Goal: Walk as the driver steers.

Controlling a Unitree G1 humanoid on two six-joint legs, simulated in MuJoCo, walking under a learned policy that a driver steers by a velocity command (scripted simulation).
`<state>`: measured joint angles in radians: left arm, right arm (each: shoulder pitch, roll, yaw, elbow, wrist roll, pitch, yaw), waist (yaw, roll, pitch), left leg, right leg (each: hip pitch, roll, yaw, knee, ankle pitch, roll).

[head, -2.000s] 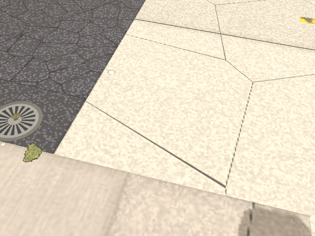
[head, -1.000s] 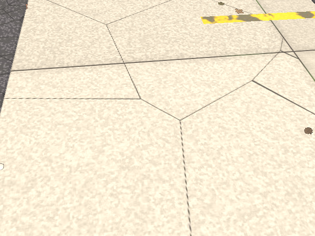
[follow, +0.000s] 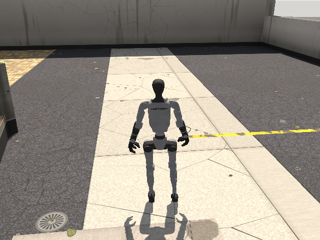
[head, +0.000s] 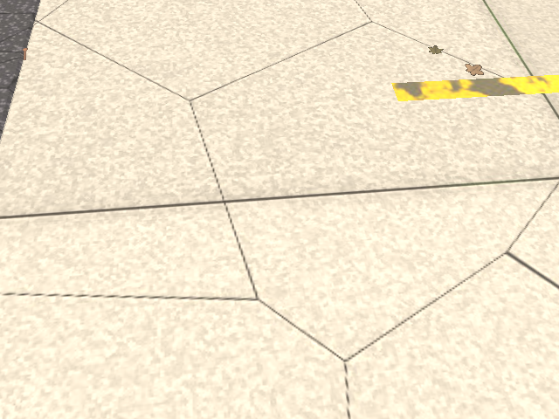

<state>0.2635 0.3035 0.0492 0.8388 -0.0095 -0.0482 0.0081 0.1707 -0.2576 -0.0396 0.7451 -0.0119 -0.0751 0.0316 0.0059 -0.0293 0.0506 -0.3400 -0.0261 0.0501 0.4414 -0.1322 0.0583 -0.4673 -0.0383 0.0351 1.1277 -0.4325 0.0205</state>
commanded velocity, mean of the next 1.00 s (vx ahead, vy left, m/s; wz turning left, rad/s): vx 0.29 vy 0.00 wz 0.09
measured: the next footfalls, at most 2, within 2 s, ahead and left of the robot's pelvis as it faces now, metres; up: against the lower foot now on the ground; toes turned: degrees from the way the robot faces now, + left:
right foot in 0.24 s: +0.18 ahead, -0.15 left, +0.00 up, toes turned +1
right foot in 0.90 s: +0.44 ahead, -0.17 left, +0.00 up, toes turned +4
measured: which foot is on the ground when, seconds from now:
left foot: down 0.00-0.90, up 0.92-1.00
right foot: up 0.00-0.22, down 0.24-0.56, up 0.58-0.88, down 0.90-1.00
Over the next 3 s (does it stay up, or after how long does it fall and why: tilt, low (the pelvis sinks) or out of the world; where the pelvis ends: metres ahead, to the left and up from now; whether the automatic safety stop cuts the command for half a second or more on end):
stays up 0.71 0.13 0.00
